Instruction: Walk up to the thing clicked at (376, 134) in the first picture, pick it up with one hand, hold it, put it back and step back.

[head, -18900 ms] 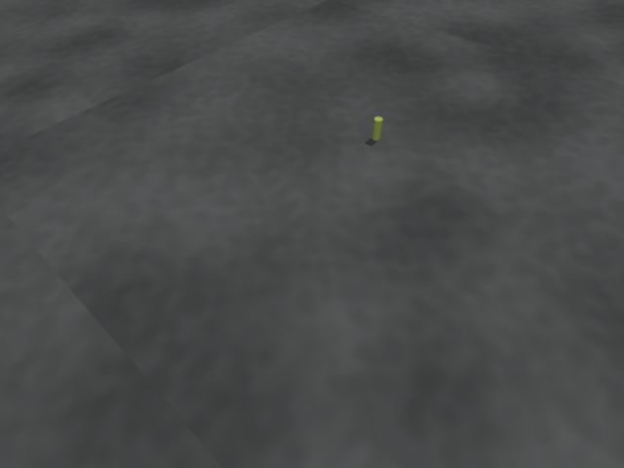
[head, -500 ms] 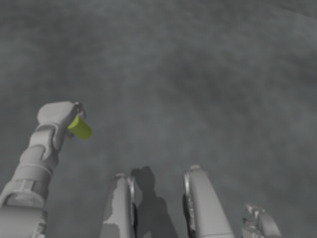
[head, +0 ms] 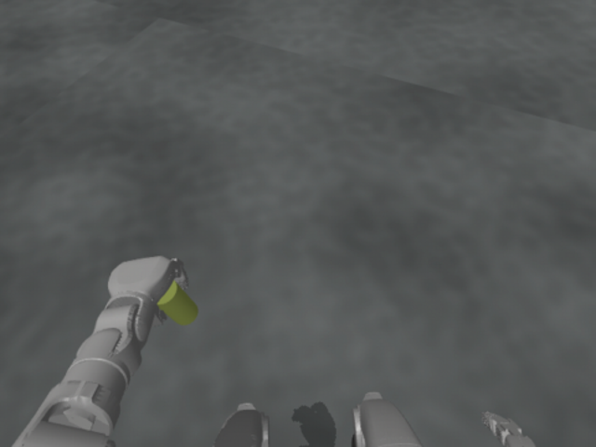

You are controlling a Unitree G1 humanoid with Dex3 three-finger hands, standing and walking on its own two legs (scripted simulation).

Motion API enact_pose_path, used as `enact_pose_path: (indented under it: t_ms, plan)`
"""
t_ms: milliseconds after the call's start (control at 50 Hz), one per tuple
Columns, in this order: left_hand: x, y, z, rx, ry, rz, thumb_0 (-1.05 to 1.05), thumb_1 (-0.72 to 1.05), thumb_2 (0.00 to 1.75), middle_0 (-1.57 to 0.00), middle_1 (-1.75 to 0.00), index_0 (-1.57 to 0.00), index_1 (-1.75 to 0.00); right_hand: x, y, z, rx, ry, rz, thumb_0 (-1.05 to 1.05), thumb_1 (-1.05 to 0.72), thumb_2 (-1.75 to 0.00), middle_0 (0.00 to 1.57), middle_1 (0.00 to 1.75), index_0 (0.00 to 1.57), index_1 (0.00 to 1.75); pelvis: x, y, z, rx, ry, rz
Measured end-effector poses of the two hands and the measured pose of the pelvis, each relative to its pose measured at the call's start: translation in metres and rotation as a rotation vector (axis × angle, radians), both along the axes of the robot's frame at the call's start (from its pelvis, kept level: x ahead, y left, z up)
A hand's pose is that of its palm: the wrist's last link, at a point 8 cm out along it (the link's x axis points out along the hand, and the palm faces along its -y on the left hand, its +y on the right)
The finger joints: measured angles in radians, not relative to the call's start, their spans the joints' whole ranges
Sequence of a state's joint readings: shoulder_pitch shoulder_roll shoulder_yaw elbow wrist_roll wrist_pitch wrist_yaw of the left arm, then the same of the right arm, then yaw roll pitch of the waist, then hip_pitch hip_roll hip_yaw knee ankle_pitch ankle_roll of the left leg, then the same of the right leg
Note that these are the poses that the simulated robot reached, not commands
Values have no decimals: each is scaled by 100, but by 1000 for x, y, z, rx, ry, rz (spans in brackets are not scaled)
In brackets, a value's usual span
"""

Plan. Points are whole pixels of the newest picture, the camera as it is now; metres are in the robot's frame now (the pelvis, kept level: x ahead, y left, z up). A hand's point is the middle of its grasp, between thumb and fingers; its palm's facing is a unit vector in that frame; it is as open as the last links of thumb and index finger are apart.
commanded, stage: lift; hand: left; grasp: from above
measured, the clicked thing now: (174, 302) +0.36 +0.21 -0.11
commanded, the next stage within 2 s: hold in 0.20 s
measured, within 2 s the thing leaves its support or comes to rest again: neither
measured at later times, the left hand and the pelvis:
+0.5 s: hand (139, 283) +0.35 +0.23 -0.01, palm faces -0.46 -0.05 -0.89, open 7.3 cm; pelvis +0.03 +0.01 +0.05, yaw -1 degrees
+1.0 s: hand (135, 274) +0.34 +0.22 +0.02, palm faces -0.46 -0.04 -0.89, open 7.3 cm; pelvis +0.04 +0.00 +0.06, yaw -1 degrees
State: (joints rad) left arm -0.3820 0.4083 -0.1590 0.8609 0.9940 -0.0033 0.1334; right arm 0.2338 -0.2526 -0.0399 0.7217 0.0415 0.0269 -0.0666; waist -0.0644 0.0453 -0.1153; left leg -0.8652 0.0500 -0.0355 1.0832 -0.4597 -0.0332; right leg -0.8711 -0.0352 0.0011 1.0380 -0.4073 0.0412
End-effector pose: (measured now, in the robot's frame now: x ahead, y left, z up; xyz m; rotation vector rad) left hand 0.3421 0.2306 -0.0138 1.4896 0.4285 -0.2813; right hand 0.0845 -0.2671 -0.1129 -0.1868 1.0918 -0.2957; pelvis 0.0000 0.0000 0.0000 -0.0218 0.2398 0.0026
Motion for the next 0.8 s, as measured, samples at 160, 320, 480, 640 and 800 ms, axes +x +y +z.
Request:
enact_pose_path:
  t_ms: [160, 320, 480, 640, 800]
  plan:
    - [2, -1, 23, 3, 9, 11, 13, 40, 40, -99, -62, -82, -51, 9, 1, 22, 12, -6, -8, 0, -91, -90, 20, 30, 20, 30, 10, 1, 23, 7, -44, -5]
    - [6, 1, 42, 1, 11, 14, 12, 40, 40, -100, -58, -82, -50, 22, 8, 36, 32, -15, -8, 0, -91, -90, 21, 30, 20, 30, 21, 4, 38, 9, -77, -11]
    - [11, 3, 59, 10, 26, -17, 12, 39, 40, -99, -56, -83, -49, 38, 15, 47, 47, -44, -4, 0, -91, -90, 21, 30, 20, 30, 30, 8, 48, 10, -103, -18]
    - [14, 2, 72, 9, 26, -35, 11, 39, 41, -99, -55, -83, -48, 51, 16, 55, 55, -74, 4, 0, -91, -90, 21, 30, 20, 30, 36, 9, 54, 12, -122, -23]
    - [14, 0, 83, 11, 20, -41, 11, 39, 41, -99, -54, -83, -48, 59, 14, 61, 59, -91, 11, 0, -91, -90, 20, 30, 20, 30, 38, 8, 58, 15, -141, -25]
